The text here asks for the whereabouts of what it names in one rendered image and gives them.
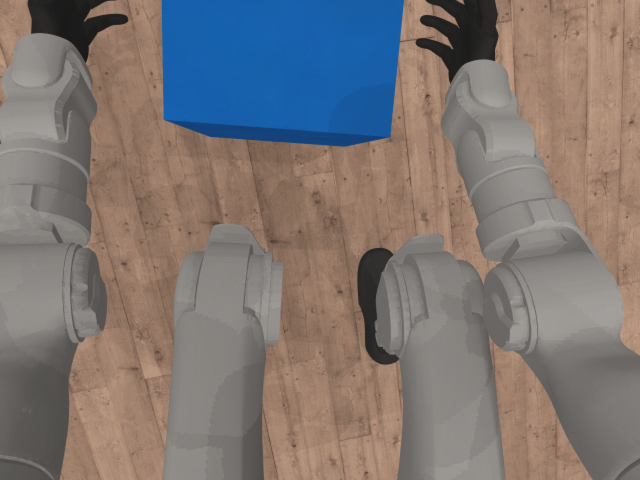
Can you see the robot left hand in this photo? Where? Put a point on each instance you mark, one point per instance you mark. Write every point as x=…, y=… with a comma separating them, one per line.
x=65, y=18

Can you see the robot right upper arm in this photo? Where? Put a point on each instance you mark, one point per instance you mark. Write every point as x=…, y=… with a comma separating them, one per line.
x=561, y=312

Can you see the right robot thigh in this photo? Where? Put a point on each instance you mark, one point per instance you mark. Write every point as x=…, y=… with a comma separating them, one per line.
x=451, y=428

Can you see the right robot forearm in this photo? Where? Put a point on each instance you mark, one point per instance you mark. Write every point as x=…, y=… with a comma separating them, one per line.
x=516, y=207

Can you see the robot right hand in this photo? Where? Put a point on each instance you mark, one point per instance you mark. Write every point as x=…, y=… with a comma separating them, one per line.
x=475, y=39

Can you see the left robot forearm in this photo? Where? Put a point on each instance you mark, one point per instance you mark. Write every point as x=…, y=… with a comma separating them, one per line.
x=45, y=143

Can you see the carton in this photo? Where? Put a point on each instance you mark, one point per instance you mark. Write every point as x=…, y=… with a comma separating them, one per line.
x=317, y=72

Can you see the robot right foot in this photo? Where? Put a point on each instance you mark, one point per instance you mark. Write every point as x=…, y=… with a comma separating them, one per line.
x=371, y=266

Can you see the robot left upper arm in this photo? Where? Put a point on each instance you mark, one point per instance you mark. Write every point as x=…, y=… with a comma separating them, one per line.
x=51, y=298

